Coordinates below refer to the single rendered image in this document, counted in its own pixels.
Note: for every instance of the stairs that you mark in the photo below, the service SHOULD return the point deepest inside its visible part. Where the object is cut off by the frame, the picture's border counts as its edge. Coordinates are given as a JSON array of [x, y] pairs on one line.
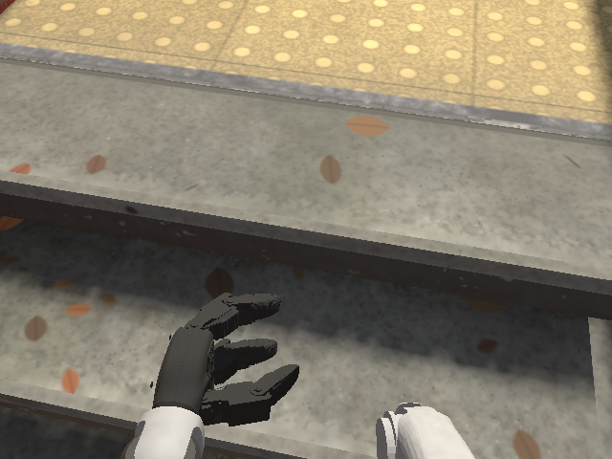
[[94, 319]]

